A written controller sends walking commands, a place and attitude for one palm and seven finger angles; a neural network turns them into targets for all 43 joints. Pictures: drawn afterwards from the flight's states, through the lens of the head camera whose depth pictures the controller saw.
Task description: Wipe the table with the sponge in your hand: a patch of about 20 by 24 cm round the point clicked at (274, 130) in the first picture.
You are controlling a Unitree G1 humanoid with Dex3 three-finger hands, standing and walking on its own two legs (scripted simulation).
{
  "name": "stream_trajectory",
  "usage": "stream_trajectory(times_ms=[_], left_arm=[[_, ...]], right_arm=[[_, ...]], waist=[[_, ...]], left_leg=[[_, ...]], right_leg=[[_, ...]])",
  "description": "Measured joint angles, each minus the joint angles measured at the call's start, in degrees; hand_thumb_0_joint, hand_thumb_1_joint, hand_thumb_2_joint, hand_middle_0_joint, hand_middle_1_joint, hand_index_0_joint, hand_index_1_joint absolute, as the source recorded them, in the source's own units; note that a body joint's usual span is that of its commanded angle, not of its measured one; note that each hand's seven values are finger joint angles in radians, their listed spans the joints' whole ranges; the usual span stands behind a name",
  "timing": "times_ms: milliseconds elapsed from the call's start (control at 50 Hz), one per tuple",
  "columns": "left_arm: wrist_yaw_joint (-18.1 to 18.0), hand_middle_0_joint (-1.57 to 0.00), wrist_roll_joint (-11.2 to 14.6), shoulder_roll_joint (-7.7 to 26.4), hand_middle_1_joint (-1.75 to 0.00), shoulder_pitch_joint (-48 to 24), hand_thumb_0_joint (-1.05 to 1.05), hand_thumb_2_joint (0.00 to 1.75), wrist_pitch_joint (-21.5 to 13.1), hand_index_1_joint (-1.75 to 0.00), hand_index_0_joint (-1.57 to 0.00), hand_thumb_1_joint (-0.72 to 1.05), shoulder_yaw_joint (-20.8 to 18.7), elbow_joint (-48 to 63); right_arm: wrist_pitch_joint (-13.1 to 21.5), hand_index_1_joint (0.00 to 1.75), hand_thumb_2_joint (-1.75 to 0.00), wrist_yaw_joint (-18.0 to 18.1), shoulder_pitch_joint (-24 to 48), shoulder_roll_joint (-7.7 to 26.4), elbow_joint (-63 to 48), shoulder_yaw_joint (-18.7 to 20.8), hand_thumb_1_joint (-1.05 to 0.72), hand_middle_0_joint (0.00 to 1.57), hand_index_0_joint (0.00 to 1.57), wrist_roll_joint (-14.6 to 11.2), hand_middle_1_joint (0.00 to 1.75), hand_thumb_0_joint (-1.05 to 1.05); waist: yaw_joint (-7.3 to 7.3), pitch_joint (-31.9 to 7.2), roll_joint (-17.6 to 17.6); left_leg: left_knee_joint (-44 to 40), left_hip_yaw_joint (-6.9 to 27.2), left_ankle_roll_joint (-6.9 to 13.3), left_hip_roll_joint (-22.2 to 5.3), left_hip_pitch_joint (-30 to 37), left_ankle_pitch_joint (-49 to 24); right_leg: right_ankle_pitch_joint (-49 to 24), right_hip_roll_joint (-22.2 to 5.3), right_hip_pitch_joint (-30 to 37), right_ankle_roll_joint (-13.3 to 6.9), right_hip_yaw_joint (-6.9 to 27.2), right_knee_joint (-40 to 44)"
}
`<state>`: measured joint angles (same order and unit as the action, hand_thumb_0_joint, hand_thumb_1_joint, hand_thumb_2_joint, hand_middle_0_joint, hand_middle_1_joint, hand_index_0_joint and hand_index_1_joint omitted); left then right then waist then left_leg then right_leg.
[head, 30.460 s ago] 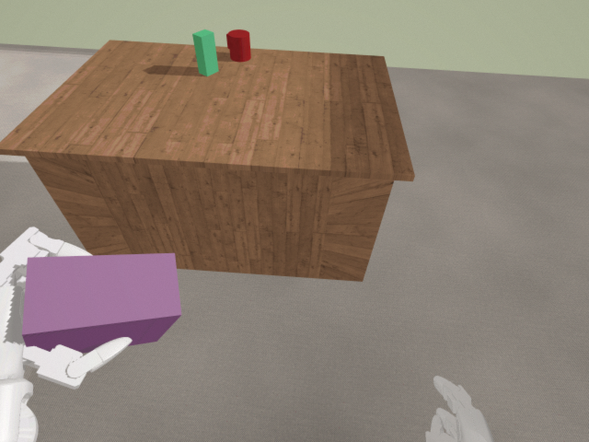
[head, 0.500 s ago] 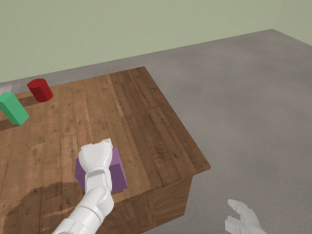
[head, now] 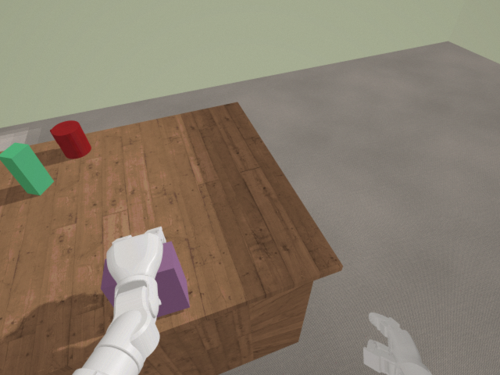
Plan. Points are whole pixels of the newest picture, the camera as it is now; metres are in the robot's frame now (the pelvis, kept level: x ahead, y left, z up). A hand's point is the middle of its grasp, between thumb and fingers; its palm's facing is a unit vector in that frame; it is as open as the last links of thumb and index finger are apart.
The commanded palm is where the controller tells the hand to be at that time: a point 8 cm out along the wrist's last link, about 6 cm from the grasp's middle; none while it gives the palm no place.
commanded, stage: wipe forward along the middle lane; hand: left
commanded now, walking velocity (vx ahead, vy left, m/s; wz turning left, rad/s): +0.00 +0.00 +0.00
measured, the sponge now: (152, 290) +0.27 +0.23 -0.07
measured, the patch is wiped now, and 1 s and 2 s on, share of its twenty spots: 1.00 1.00 1.00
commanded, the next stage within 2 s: slide back across to the first lane in 1.52 s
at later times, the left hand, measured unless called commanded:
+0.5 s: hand (142, 247) +0.33 +0.26 -0.01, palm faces -0.10 -0.02 -1.00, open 10.7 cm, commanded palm +0.31 +0.26 +0.02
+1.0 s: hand (140, 226) +0.38 +0.29 -0.01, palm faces -0.12 +0.01 -0.99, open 10.7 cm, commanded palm +0.36 +0.28 +0.02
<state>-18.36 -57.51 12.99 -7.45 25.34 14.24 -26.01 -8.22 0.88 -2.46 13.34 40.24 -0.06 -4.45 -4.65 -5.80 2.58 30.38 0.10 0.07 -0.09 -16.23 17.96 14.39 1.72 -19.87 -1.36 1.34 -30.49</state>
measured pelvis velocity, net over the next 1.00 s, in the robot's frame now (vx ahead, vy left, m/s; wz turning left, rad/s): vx -0.02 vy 0.00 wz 0.01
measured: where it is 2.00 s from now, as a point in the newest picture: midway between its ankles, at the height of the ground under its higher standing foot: outside the picture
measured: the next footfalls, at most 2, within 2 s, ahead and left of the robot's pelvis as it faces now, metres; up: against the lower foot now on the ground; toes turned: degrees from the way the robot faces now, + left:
none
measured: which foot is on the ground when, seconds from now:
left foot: down 0.00-1.00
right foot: down 0.00-1.00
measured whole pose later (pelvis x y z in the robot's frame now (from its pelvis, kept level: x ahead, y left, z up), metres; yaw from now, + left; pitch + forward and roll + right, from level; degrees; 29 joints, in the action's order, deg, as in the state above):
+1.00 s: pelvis -0.02 +0.00 -0.01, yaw +1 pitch +14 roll -1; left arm -20.4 -58.6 22.7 -37.3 13.6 4.9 -59.4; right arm -5.8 2.4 -10.5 14.5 43.2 0.6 -4.0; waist 1.2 -7.0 1.6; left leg 38.0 1.4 0.0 -0.3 -33.0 18.7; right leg 14.1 1.9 -35.1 -1.2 0.0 -35.5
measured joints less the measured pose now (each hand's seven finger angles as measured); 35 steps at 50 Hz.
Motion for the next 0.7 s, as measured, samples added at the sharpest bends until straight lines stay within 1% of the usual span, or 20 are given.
stream_trajectory(times_ms=[120,200,400,540,640,700], left_arm=[[1.04,-0.66,-0.41,0.88,-1.30,-4.66,0.00,1.04,-0.21,-1.30,-0.67,-0.54,-0.83,-4.12],[1.38,-0.66,-0.94,1.66,-1.29,-7.76,0.00,1.04,-1.53,-1.29,-0.68,-0.54,-1.71,-7.27],[0.11,-0.67,-0.76,3.49,-1.29,-13.20,0.00,1.04,-4.97,-1.29,-0.68,-0.54,-4.51,-13.97],[-0.61,-0.67,-0.38,5.23,-1.29,-17.53,0.01,1.04,-6.44,-1.29,-0.68,-0.55,-5.86,-18.87],[-0.88,-0.67,-0.37,5.87,-1.29,-20.10,0.01,1.04,-7.25,-1.29,-0.68,-0.55,-6.02,-22.10],[-1.10,-0.67,-0.33,6.31,-1.29,-21.41,0.01,1.04,-8.31,-1.29,-0.68,-0.55,-7.01,-24.04]], right_arm=[[0.37,0.30,-0.89,0.84,-0.15,0.21,0.61,-0.23,-0.91,0.20,0.20,0.06,0.30,0.01],[0.67,0.30,-0.89,1.17,-0.78,0.39,0.65,-0.13,-0.91,0.20,0.20,0.17,0.30,0.01],[0.93,0.30,-0.89,1.77,-3.68,0.91,1.22,0.44,-0.91,0.20,0.20,0.35,0.30,0.01],[1.16,0.30,-0.89,2.05,-5.43,1.10,1.79,0.59,-0.91,0.20,0.20,0.25,0.30,0.01],[1.35,0.30,-0.89,2.00,-6.44,1.28,2.06,0.83,-0.91,0.20,0.20,0.22,0.30,0.01],[1.42,0.30,-0.89,1.98,-6.72,1.31,2.29,0.78,-0.91,0.20,0.20,0.27,0.30,0.01]], waist=[[0.39,0.32,-0.42],[0.80,0.18,-0.53],[2.11,-0.68,-0.38],[3.28,-0.66,-0.57],[3.78,-0.84,-0.42],[4.08,-1.01,-0.33]], left_leg=[[0.77,0.60,-0.08,0.20,-1.84,-0.22],[1.69,0.81,-0.16,0.20,-3.75,-0.17],[4.19,0.95,-0.29,0.02,-8.34,0.32],[5.36,1.13,-0.36,-0.04,-10.73,0.38],[5.95,1.19,-0.35,-0.10,-12.12,0.41],[6.26,1.12,-0.31,-0.14,-12.84,0.47]], right_leg=[[-0.03,-0.22,-1.59,-0.06,-0.59,-0.67],[-0.03,-0.23,-3.33,-0.12,-0.81,-1.38],[0.11,-0.03,-7.66,-0.14,-0.99,-3.27],[0.05,0.04,-9.87,-0.17,-1.18,-4.14],[-0.09,0.10,-11.09,-0.15,-1.25,-4.39],[-0.14,0.15,-11.79,-0.10,-1.19,-4.57]])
